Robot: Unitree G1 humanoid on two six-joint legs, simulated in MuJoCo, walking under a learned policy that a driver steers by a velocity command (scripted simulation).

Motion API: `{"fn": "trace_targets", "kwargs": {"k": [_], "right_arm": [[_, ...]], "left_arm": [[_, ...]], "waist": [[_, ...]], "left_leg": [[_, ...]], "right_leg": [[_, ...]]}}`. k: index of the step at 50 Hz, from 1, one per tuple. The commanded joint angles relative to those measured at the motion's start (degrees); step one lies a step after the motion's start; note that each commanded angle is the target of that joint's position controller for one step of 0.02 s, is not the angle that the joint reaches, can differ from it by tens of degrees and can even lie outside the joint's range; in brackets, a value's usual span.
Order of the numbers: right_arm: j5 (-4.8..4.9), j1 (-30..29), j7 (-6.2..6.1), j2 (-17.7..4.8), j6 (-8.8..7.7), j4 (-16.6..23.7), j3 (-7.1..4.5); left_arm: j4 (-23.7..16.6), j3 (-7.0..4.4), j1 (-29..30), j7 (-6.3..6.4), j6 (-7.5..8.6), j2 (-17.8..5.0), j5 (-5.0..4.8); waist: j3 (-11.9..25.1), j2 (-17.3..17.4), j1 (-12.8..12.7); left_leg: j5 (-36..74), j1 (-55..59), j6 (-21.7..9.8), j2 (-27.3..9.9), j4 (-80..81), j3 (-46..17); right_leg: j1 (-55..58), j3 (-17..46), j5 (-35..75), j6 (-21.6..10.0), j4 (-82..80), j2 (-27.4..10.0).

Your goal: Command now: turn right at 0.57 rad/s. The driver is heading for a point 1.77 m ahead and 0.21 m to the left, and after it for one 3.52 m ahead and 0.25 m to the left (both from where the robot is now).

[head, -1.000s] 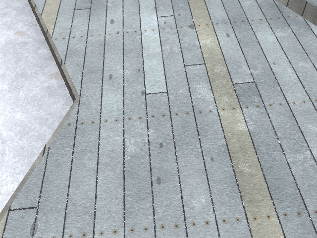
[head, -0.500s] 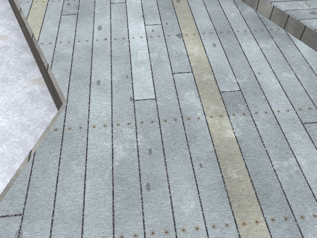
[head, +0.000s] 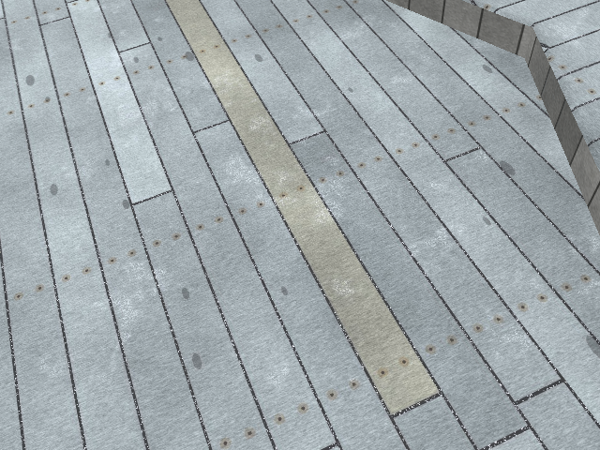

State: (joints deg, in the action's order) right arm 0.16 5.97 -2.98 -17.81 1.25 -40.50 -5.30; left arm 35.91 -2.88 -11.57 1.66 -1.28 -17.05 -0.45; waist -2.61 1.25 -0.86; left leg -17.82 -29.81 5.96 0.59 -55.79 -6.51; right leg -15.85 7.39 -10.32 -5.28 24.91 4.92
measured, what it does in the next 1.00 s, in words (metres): steps on the spot: left foot, then right foot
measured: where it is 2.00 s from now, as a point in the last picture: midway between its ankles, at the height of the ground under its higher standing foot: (250, 428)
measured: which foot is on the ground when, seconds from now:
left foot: up 0.00-0.26, down 0.28-0.62, up 0.64-0.94, down 0.96-1.00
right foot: down 0.00-0.28, up 0.30-0.58, down 0.60-0.96, up 0.98-1.00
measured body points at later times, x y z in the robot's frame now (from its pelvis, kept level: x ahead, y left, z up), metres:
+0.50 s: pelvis +0.02 +0.05 -0.01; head +0.05 +0.06 +0.44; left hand +0.22 +0.30 -0.11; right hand +0.11 -0.23 -0.11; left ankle +0.05 +0.17 -0.75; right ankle -0.03 -0.09 -0.71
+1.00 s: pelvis +0.04 +0.08 -0.02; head +0.06 +0.10 +0.43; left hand +0.12 +0.38 -0.13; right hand +0.21 -0.19 -0.10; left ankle +0.01 +0.16 -0.75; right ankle -0.03 -0.08 -0.72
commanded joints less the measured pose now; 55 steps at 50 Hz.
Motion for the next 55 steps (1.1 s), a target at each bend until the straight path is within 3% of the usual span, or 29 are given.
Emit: {"fn": "trace_targets", "kwargs": {"k": [1, 10, 13, 14, 15, 16, 17, 18, 20, 21, 23, 26, 29, 30, 31, 33, 35, 37, 39, 44, 46, 47, 48, 49, 50, 51, 52, 53, 55], "right_arm": [[0.06, -2.3, 0.1, -4.4, -1.42, 3.8, -1.06], [0.52, -0.7, 2.08, -4.9, -3.69, 2.9, -0.86], [0.16, 2.5, 3.01, -4.3, -4.22, 1.9, -0.64], [-0.64, 2.5, 2.91, -5.7, -4.23, 2.2, -0.77], [-1.59, 1.0, 2.56, -8.8, -3.88, 3.6, -0.91], [-2.8, 1.5, 2.62, -9.0, -3.64, 2.7, -0.72], [-1.83, 1.0, 2.64, -7.6, -3.78, 3.0, -0.5], [-1.05, 0.5, 2.39, -6.8, -3.68, 2.9, -0.25], [-0.13, -1.4, 2.33, -4.3, -3.63, 2.8, 1.0], [-0.18, -2.0, 2.56, -2.8, -3.46, 2.3, 1.82], [-0.03, -1.7, 2.84, -4.1, -2.52, 1.9, 1.46], [0.54, 2.6, 2.59, -9.1, -1.23, 1.7, -0.12], [1.92, 1.9, 2.19, -9.0, -1.05, 2.3, -0.21], [1.49, 1.8, 2.15, -7.8, -1.48, 2.7, 0.16], [1.35, 1.6, 2.18, -5.5, -1.94, 3.8, 0.57], [1.27, 0.9, 2.48, -5.8, -2.11, 3.8, 0.51], [1.34, 1.3, 2.5, -7.5, -1.2, 3.7, -0.84], [1.49, 3.1, 2.54, -5.4, 0.17, 3.2, -0.62], [1.24, 1.6, 2.98, -3.8, 0.65, 4.1, 0.2], [1.67, -0.6, 5.08, -4.7, 0.27, 7.3, 0.79], [1.53, 5.8, 5.14, -5.1, -0.24, 5.0, 0.32], [1.63, 11.2, 4.73, -6.3, -0.45, 2.8, -0.48], [2.13, 18.2, 4.21, -9.4, -0.79, 1.2, -1.86], [1.3, 20.9, 4.03, -18.4, -2.12, 3.1, -3.31], [0.39, 20.4, 4.61, -14.6, -3.86, 3.6, -2.22], [0.29, 17.4, 4.55, -10.7, -4.87, 3.7, -0.9], [0.56, 15.1, 4.43, -8.2, -5.32, 4.1, -0.1], [0.65, 12.9, 4.07, -7.6, -5.14, 4.5, 0.26], [0.06, 12.1, 3.2, -7.7, -4.87, 5.1, 0.55]], "left_arm": [[-4.1, -3.27, 0.3, 0.53, 0.17, -10.4, 0.11], [-5.5, -3.42, 2.6, -0.21, -0.95, -10.0, 0.09], [-5.3, -2.72, 4.0, -0.13, -1.37, -8.6, -0.8], [-4.8, -2.22, 1.9, -0.08, -1.2, -7.0, -0.46], [-4.3, -1.39, -2.2, -0.33, -0.78, -4.6, 0.93], [-5.3, -2.37, -0.6, -0.17, -0.39, -7.4, 0.28], [-4.4, -3.54, -0.7, 0.12, -0.16, -11.0, 0.71], [-3.6, -4.04, 0.0, 0.17, -0.27, -11.6, 0.27], [-2.0, -3.22, -0.7, 0.41, -1.23, -7.7, 0.61], [-1.6, -2.26, -1.1, 0.11, -1.36, -4.7, 0.9], [-2.2, -1.06, 1.7, -0.28, -0.78, -1.7, 1.01], [-1.9, -2.11, 3.0, 0.1, -0.05, -4.3, -0.37], [-0.4, -2.87, -0.4, 0.47, 0.5, -6.0, -0.01], [-0.7, -3.3, -1.8, 0.77, 0.6, -7.7, 0.61], [0.4, -4.4, -2.2, 0.69, 0.34, -11.3, 1.18], [-0.5, -4.05, -1.8, 0.49, 0.09, -9.1, 1.96], [-1.5, -3.27, -0.3, 1.09, 0.88, -7.5, 1.86], [-1.4, -3.19, 2.8, 1.23, 1.64, -7.3, 0.74], [-0.7, -3.66, 1.9, 1.18, 1.43, -8.4, 0.41], [0.3, -4.39, -0.3, -0.07, 1.96, -10.8, -0.62], [0.7, -4.23, 1.0, -0.84, 2.48, -10.6, -1.5], [1.1, -3.57, 0.2, -1.14, 2.82, -8.6, -1.15], [0.5, -2.39, 1.2, -1.49, 3.32, -5.1, 0.15], [-5.3, -1.12, 6.0, -1.47, 4.43, -1.5, 1.48], [-6.0, -1.97, 8.8, -1.57, 5.88, -5.5, -0.97], [-5.8, -2.57, 8.6, -2.1, 6.69, -7.9, -2.38], [-4.3, -2.87, 7.0, -2.24, 7.19, -8.6, -1.5], [-3.4, -3.03, 6.5, -2.16, 7.58, -8.5, 0.11], [-2.7, -3.08, 5.9, -2.57, 7.79, -7.6, 1.19]], "waist": [[5.6, -8.9, -0.6], [8.6, -9.8, -0.9], [8.5, -8.5, 1.7], [8.7, -5.3, 1.0], [9.3, 7.0, -2.1], [5.6, 13.7, -1.7], [5.1, 9.4, -0.5], [4.8, 6.9, -0.2], [4.5, 5.3, -0.6], [4.5, 5.7, -1.4], [4.0, 8.7, 0.0], [5.3, 9.8, 2.2], [6.2, 8.4, 0.4], [8.1, 5.5, 0.0], [8.3, -5.5, 1.7], [5.8, -13.2, -0.4], [4.0, -12.0, -0.8], [2.5, -8.0, 1.3], [3.1, -8.8, -0.2], [2.5, -10.8, -2.0], [2.6, -9.0, 1.7], [3.8, -6.4, 3.5], [5.4, 2.1, 6.5], [6.0, 17.9, 6.6], [5.3, 10.1, 8.3], [0.0, 8.5, 6.0], [-2.4, 5.5, 4.4], [-2.9, 3.9, 3.3], [-1.5, 4.7, 2.3]], "left_leg": [[0.0, -4.7, 0.4, 0.1, 4.9, -1.1], [-2.7, 6.5, -1.7, 1.3, 17.7, -0.2], [9.6, 16.7, -3.9, 0.7, 33.4, 1.7], [16.9, 21.9, -5.8, -3.9, 36.3, -2.2], [29.2, 26.3, -10.5, -14.2, 37.4, -12.4], [33.7, 22.1, -20.1, -20.8, 37.8, -20.7], [29.3, 20.7, -22.9, -21.9, 38.1, -21.1], [25.8, 21.0, -21.2, -19.0, 37.5, -17.8], [22.7, 20.7, -17.9, -14.6, 36.5, -12.6], [23.4, 19.6, -17.0, -12.2, 36.6, -10.0], [25.7, 19.7, -15.8, -8.4, 35.5, -7.2], [27.7, 24.1, -17.4, -9.6, 33.6, -12.5], [25.8, 20.5, -14.8, -8.7, 32.2, -14.9], [22.4, 15.5, -12.6, -7.6, 30.3, -13.7], [14.1, 10.4, -9.4, -2.2, 26.1, -6.0], [-4.4, 2.7, -5.4, 2.5, 14.9, 1.5], [-18.7, -3.0, -3.6, 0.7, -4.8, 2.0], [-14.1, -4.2, -2.6, -1.5, -6.0, 1.4], [-9.0, -3.3, -1.6, -2.2, -1.7, 4.8], [-6.1, 7.3, -5.3, -2.1, 15.1, 10.1], [-0.3, 17.3, -7.5, 0.3, 24.1, 13.2], [-0.5, 25.3, -8.6, 2.2, 26.1, 13.4], [-1.7, 35.2, -11.6, -3.0, 29.7, 3.5], [-12.1, 41.3, -23.3, -19.3, 39.9, -32.5], [-20.6, 38.3, -28.5, -23.4, 46.0, -40.4], [-21.1, 35.0, -26.6, -22.0, 46.6, -35.5], [-16.7, 32.2, -24.0, -19.0, 45.7, -29.1], [-9.3, 30.1, -21.9, -16.4, 45.1, -23.8], [2.4, 27.5, -20.1, -12.3, 45.8, -16.4]], "right_leg": [[9.7, 18.1, 4.9, -6.8, -6.2, -13.7], [9.2, 23.7, 17.9, -7.6, -0.9, -13.0], [6.5, 22.5, 17.9, -4.7, 1.9, -10.3], [3.3, 20.3, 8.7, -1.7, 4.0, -8.0], [-1.9, 12.3, -12.3, 1.9, 13.7, -1.2], [-8.8, 5.2, -27.0, 5.2, 20.9, 3.7], [-10.1, 4.6, -27.2, 7.8, 30.4, 0.9], [-11.2, 4.4, -24.1, 9.0, 35.0, 0.3], [-10.5, 4.9, -19.6, 11.0, 35.8, -1.4], [-7.8, 2.6, -18.2, 11.6, 31.5, -2.8], [-3.8, -2.9, -17.1, 12.2, 19.2, -3.9], [-1.9, -4.7, -13.2, 11.5, 8.0, -2.1], [7.1, -4.1, 0.0, 8.2, -4.8, -2.7], [13.1, -2.0, 6.0, 6.4, -2.9, -6.9], [13.7, 1.0, 8.9, 2.8, -0.3, -10.7], [13.4, 10.2, 14.2, -5.4, -4.9, -20.4], [12.6, 13.1, 25.5, -10.5, -5.7, -26.6], [11.9, 6.1, 27.0, -7.8, -4.5, -23.5], [12.5, 1.8, 21.3, -6.8, -5.8, -21.3], [7.5, -1.1, -9.2, -5.5, -10.2, -20.8], [2.3, -4.0, -12.9, -3.7, -6.2, -20.0], [-2.2, -6.8, -13.9, -2.0, -0.1, -18.0], [-10.8, -12.7, -13.6, 1.9, 16.4, -14.1], [-31.8, -12.5, -26.6, 6.7, 37.5, -3.7], [-36.9, -2.7, -26.0, 6.0, 44.6, -5.1], [-38.2, -1.9, -20.1, 4.6, 44.3, -7.6], [-36.3, -2.3, -14.4, 4.1, 42.0, -9.4], [-34.0, -2.6, -9.8, 4.3, 38.2, -10.2], [-28.4, -4.0, -2.3, 5.8, 33.3, -9.4]]}}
